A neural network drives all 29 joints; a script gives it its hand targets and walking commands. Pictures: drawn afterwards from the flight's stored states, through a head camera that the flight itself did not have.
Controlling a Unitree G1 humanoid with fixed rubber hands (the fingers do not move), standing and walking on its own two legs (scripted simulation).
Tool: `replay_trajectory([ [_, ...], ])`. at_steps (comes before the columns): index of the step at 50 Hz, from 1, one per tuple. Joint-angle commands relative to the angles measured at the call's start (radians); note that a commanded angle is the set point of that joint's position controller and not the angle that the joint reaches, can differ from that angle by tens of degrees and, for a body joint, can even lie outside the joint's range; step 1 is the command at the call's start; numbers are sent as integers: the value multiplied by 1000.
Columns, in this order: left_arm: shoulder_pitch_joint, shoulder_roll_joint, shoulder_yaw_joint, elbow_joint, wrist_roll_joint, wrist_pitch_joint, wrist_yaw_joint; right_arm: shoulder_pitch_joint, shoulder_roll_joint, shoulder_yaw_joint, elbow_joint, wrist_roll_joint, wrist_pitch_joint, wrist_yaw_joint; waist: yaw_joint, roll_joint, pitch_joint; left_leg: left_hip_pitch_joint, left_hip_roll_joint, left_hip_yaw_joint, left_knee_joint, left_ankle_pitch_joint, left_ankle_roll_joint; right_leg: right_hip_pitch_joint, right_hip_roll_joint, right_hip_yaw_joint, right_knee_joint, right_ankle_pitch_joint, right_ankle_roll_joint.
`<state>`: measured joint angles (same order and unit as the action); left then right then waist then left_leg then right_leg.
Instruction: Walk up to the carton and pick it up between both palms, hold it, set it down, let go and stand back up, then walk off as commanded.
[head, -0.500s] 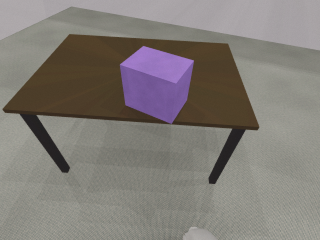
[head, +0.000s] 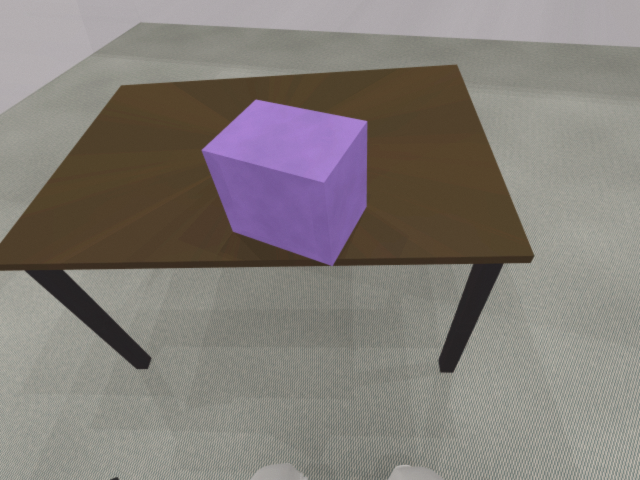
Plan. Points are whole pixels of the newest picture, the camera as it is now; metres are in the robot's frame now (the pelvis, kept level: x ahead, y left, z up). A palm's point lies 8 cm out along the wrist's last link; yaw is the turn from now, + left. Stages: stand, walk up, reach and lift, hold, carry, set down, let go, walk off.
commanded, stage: walk up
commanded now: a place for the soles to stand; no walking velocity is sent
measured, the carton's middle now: (293, 181) +0.63 +0.08 -0.01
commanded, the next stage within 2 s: none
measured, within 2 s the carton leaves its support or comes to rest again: neither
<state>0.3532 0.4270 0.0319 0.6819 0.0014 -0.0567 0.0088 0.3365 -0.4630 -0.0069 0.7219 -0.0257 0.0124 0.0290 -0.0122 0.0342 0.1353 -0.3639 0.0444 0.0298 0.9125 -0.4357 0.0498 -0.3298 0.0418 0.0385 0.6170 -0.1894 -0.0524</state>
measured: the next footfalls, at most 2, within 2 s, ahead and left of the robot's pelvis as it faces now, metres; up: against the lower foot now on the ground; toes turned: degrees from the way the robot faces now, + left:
left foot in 0.10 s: +0.09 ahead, +0.15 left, +0.00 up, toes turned +2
right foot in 0.62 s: +0.01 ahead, -0.12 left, +0.00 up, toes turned +0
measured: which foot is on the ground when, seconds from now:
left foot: up 0.00-0.08, down 0.10-0.64, up 0.66-1.00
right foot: down 0.00-0.18, up 0.20-0.60, down 0.62-1.00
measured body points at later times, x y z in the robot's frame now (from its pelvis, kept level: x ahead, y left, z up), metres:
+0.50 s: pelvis -0.02 +0.03 +0.01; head +0.00 +0.08 +0.45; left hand +0.10 +0.34 -0.12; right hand +0.05 -0.32 -0.04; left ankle +0.05 +0.15 -0.72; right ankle +0.01 -0.12 -0.68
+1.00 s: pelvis -0.02 -0.02 +0.01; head +0.02 -0.05 +0.45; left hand +0.04 +0.33 -0.06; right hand +0.04 -0.35 -0.11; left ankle +0.03 +0.14 -0.67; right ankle -0.03 -0.12 -0.72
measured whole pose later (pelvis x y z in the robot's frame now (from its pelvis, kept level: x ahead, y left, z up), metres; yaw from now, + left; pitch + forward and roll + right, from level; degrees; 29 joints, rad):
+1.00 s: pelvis -0.02 -0.02 +0.01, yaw -6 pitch -2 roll +2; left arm 0.45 0.49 0.03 0.70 0.00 -0.05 0.00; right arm 0.26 -0.47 -0.01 0.73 -0.03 0.01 0.01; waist 0.01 0.03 0.14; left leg -0.46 0.06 0.04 0.95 -0.37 0.01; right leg -0.26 0.03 0.10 0.65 -0.35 -0.04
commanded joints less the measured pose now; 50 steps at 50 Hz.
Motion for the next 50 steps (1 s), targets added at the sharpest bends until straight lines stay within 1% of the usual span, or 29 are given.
replay_trajectory([
  [1,-26,213,71,-32,16,33,-4,58,-116,-91,-6,15,-25,-29,5,-245,-72,60,-20,-32,-208,-29,-37,-81,-188,303,-234,-164,-144],
  [5,-62,167,45,-55,6,59,-5,102,-141,-94,5,2,-54,-53,-21,-147,-205,237,26,-105,-495,163,-8,-72,-135,216,7,-75,-71],
  [6,-9,110,25,-64,-4,60,-5,80,-201,-110,4,-12,-61,-58,0,40,-236,304,184,-282,-553,147,2,-166,-40,200,114,-208,-21],
  [7,-15,121,34,-36,0,63,-1,22,-264,-117,-6,0,-65,-62,13,104,-176,263,321,-445,-606,171,32,-234,65,87,209,-281,23],
  [8,-37,206,51,-31,19,76,2,10,-273,-130,-43,3,-64,-69,-1,25,-169,245,375,-468,-563,258,117,-248,32,74,362,-338,34],
  [9,0,200,55,-15,14,91,-1,-10,-265,-135,-42,-2,-69,-72,18,49,-149,185,378,-412,-582,271,160,-224,0,96,432,-330,29],
  [10,10,202,59,-14,18,90,-8,-6,-263,-139,-36,4,-73,-71,10,13,-136,214,351,-396,-537,292,120,-217,-14,122,417,-321,29],
  [12,6,170,59,-1,-1,90,-11,13,-204,-117,-29,6,-78,-78,14,31,-134,256,250,-201,-466,645,58,-222,15,116,425,-245,17],
  [14,-31,152,64,-10,-2,92,-9,61,-173,-109,-22,9,-82,-84,-12,44,-119,312,206,-183,-413,815,-15,-253,24,114,388,-210,26],
  [15,21,134,57,-8,-17,89,-7,52,-211,-112,-23,-1,-81,-79,9,156,-122,309,199,-122,-413,848,1,-244,14,93,393,-217,32],
  [17,39,138,46,16,3,91,-10,59,-209,-118,-41,5,-82,-76,-11,153,-183,374,210,-167,-445,660,0,-216,31,83,356,-192,38],
  [18,31,164,58,29,7,95,-4,48,-193,-109,-36,22,-80,-75,-15,134,-142,330,221,-194,-495,553,-48,-221,34,103,388,-153,40],
  [20,5,176,42,17,2,95,-9,-20,-207,-112,-55,7,-74,-69,-17,225,-147,278,211,-153,-521,296,28,-165,1,56,266,-180,53],
  [21,11,179,49,22,2,91,-12,-51,-221,-116,-55,5,-68,-64,-6,170,-135,206,222,-157,-544,107,83,-132,-12,25,257,-192,51],
  [23,30,156,49,42,7,81,-24,-103,-217,-111,-70,-4,-68,-54,14,189,-80,60,253,-132,-577,-94,116,-58,-50,-4,137,-207,36],
  [25,94,167,56,61,0,69,-32,-164,-242,-108,-88,0,-52,-44,49,304,-81,-91,232,-109,-552,-262,119,75,-63,-59,78,-143,41],
  [28,168,207,90,74,20,63,-27,-105,-225,-111,-65,-2,-31,-42,67,85,-33,-195,172,-86,-388,-373,75,173,-3,-43,9,-235,10],
  [29,120,213,90,52,24,56,-25,-81,-205,-101,-64,-9,-28,-41,55,45,23,-216,120,-50,-302,-364,52,86,-30,100,-123,-407,-15],
  [30,109,248,91,40,49,47,-24,-85,-167,-100,-76,-5,-27,-42,44,-143,42,-228,37,4,-104,-354,9,-8,-167,382,-318,-712,-69],
  [31,69,349,113,11,53,26,-20,-107,-172,-105,-91,-18,-21,-42,43,-227,95,-339,-36,-11,143,-169,-15,-97,-312,727,-480,-919,-126],
  [32,37,344,109,-9,41,13,-11,-135,-211,-104,-80,1,-26,-46,18,-136,187,-311,29,-108,156,-55,-7,-172,-325,712,-493,-846,-132],
  [34,32,339,93,-4,35,-5,-2,-130,-209,-101,-66,5,-47,-42,33,-194,181,-317,60,-109,124,33,-16,-108,-312,631,-407,-464,-147],
  [35,65,292,90,1,28,-1,-2,-146,-223,-100,-57,13,-45,-37,45,-136,180,-324,43,-77,125,62,-14,-41,-271,573,-382,-285,-102],
  [37,109,256,93,8,18,-12,0,-67,-195,-96,-59,19,-39,-28,36,-219,78,-317,29,-53,111,48,-37,126,-205,416,-278,92,-76],
  [42,150,252,93,-19,9,-7,8,-99,-171,-97,-38,19,-19,-18,64,-213,-62,-299,7,-55,79,117,-49,234,-154,389,-311,-199,-61],
  [43,158,267,101,-32,5,-6,11,-114,-187,-93,-47,25,-11,-20,88,-175,-90,-315,32,-68,77,115,-51,262,-202,424,-307,-279,-60],
  [45,87,286,85,-37,18,-3,6,-116,-189,-96,-54,16,-12,-15,66,-228,-93,-264,23,-67,44,67,-69,209,-182,424,-282,-303,-127],
  [48,172,282,89,-18,16,2,6,-147,-150,-95,-61,21,-34,-19,101,-258,-85,-272,9,-43,-73,-10,-69,288,-205,378,-189,82,-179],
  [50,165,277,87,-22,10,4,10,-141,-156,-93,-62,18,-50,-19,101,-189,-136,-209,-12,-31,-151,-58,-40,338,-213,378,-85,328,-177],
])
